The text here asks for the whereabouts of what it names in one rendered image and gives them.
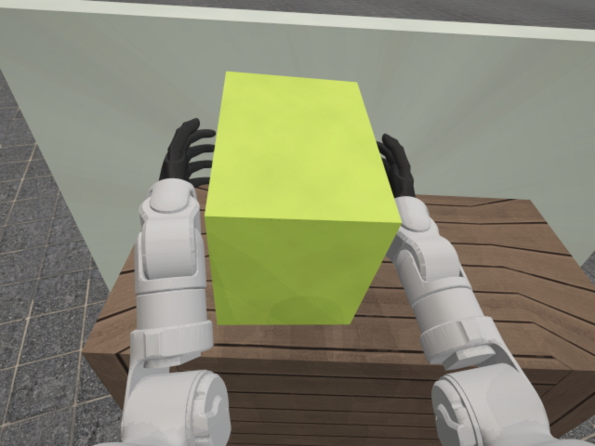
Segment right robot upper arm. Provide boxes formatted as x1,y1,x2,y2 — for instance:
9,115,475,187
431,363,595,446

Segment robot left forearm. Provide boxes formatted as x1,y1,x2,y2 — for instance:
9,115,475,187
121,178,214,442

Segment robot right forearm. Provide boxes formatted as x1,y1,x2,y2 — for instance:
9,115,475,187
386,196,550,432

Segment left robot hand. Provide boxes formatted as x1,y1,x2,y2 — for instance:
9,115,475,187
159,118,216,188

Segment left robot upper arm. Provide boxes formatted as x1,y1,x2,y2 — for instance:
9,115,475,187
93,370,231,446

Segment carton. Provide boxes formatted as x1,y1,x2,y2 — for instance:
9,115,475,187
205,72,402,325

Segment right robot hand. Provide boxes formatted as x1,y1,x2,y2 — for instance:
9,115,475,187
377,134,416,198

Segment pedestal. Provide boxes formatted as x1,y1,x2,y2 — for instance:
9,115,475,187
81,185,595,446

